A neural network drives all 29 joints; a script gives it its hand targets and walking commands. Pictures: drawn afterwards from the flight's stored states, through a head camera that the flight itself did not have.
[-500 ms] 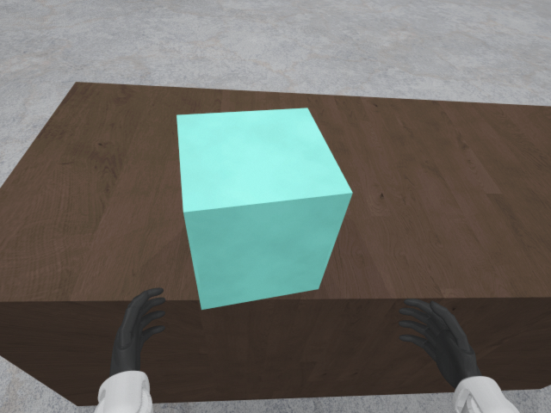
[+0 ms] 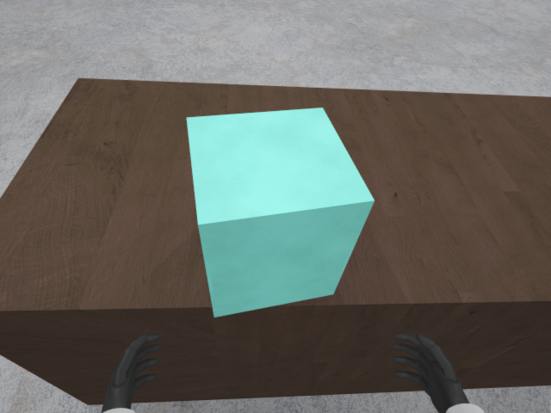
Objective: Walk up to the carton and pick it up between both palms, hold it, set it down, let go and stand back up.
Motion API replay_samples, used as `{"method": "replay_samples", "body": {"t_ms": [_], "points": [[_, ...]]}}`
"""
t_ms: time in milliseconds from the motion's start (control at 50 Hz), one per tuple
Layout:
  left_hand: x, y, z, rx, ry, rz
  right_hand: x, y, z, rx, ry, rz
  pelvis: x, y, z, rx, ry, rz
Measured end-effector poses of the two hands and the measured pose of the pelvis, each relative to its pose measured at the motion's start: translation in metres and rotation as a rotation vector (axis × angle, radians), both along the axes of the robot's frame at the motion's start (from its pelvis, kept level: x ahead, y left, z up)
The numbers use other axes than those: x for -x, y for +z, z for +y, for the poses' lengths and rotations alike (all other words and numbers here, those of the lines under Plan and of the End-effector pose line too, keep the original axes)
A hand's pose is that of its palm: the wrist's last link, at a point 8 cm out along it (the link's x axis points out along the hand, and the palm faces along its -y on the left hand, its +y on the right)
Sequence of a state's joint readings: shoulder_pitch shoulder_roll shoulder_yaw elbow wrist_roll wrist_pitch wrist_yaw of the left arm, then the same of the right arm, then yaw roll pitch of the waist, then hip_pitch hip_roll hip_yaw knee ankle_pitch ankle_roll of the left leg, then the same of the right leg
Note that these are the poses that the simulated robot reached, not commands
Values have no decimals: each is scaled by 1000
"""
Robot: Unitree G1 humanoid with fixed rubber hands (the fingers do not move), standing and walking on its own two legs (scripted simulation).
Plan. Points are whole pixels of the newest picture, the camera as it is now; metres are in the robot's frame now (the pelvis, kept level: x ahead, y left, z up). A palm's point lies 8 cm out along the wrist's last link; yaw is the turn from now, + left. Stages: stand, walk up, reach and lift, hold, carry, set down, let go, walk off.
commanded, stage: set down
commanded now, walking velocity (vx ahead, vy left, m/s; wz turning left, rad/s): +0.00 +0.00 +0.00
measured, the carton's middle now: (267, 214) +0.40 +0.03 +0.05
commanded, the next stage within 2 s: let go in 0.88 s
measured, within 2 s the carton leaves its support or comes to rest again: neither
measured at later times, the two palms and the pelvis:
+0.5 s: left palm (109, 401) +0.15 +0.22 -0.03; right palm (436, 397) +0.16 -0.22 -0.04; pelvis -0.01 +0.01 +0.00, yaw +1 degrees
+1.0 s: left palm out of the picture +0.14 +0.23 -0.08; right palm out of the picture +0.14 -0.22 -0.09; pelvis -0.02 -0.01 +0.00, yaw +1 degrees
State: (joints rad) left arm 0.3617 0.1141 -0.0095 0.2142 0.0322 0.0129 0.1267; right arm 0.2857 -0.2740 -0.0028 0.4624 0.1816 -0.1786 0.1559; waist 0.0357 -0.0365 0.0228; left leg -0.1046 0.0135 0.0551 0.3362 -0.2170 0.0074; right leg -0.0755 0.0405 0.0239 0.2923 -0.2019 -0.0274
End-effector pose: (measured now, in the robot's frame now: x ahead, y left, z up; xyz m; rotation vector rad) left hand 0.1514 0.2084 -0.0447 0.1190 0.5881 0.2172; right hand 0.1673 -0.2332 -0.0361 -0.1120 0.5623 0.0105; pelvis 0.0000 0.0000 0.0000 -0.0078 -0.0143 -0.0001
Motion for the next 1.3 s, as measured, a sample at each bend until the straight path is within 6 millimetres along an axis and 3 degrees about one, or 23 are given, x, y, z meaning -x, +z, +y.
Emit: {"method": "replay_samples", "body": {"t_ms": [360, 380, 440, 480, 620, 740, 940, 1180, 1300], "points": [[26, -37, 21, 11, -41, 175, 25, -35, 11, 62, -30, 130, 8, -3, 6, 4, 10, -32], [25, -35, 23, 5, -34, 170, 26, -35, 13, 51, -34, 125, 9, -3, 6, 4, 9, -33], [10, 7, 19, -18, 5, -40, 13, -12, 18, -21, -12, 1, 10, -2, 6, 8, 14, -21], [5, 16, 13, -9, 3, -77, 6, -6, 14, -12, 13, -20, 10, 0, 6, 7, 19, -23], [24, -17, -5, 48, -9, 131, 11, -11, -10, 65, 8, 54, 16, 0, 0, -3, 21, -55], [27, -29, 0, 29, -5, 174, 27, -26, -1, 67, -5, 127, 22, -1, -10, -10, 18, -58], [18, -37, 23, -2, -45, 258, 33, -47, 20, 64, -45, 163, 24, -3, -11, -12, 13, -48], [6, -38, 15, 2, -96, 238, 29, -47, -1, 107, -64, 139, 14, -4, -4, -5, 9, -47], [4, -43, 11, 9, -93, 236, 26, -44, -3, 114, -58, 136, 12, -4, -6, -6, 9, -53]]}}
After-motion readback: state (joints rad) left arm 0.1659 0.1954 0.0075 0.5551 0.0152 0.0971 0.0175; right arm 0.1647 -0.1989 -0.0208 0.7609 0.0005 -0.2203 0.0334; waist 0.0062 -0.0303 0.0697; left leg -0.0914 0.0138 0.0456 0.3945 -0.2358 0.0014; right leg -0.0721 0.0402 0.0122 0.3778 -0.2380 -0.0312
